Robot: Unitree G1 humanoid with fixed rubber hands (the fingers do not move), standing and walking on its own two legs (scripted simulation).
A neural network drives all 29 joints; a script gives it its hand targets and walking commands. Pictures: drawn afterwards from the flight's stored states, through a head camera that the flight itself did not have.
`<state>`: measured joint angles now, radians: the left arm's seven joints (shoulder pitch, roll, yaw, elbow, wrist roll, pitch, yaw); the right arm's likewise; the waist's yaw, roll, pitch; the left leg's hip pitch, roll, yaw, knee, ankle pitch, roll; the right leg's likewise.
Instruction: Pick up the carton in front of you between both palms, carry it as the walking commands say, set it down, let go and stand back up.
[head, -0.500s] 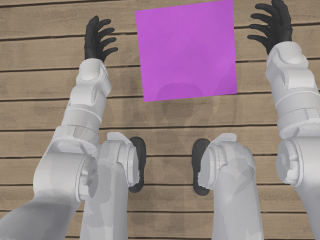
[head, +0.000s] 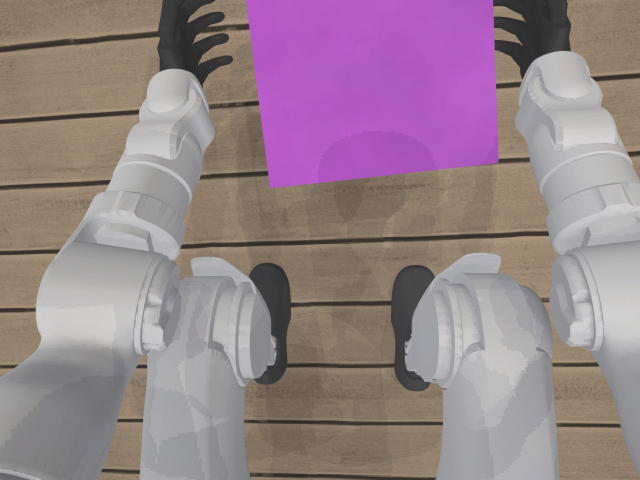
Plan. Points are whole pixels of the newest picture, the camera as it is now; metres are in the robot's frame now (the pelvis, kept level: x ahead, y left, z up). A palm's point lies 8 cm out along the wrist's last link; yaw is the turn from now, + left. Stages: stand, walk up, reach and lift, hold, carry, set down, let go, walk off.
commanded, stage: reach and lift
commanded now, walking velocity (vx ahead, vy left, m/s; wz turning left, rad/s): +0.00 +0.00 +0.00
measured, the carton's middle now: (366, 91) +0.50 -0.05 -0.25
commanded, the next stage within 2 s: none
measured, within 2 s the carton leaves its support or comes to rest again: leaves its support in 0.56 s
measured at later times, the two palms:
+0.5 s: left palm (212, 65) +0.52 +0.11 -0.16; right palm (515, 40) +0.52 -0.19 -0.17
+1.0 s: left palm (126, 29) +0.49 +0.09 +0.02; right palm out of the picture +0.47 -0.21 +0.01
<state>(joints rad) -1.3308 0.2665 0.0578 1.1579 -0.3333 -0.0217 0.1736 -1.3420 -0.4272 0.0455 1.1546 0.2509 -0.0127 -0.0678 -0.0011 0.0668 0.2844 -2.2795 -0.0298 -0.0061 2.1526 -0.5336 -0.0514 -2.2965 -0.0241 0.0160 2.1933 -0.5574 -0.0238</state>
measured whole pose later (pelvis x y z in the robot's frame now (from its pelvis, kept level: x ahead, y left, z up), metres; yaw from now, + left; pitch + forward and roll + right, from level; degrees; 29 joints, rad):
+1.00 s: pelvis +0.00 +0.02 +0.08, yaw -5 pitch +40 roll +1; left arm -1.01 -0.05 0.52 0.74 0.15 0.27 0.14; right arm -1.09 -0.11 -0.37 0.87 -0.17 0.29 -0.01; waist -0.02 0.05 -0.12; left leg -2.09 -0.10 -0.04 1.92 -0.54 -0.06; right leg -2.11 0.04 0.04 1.92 -0.51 0.02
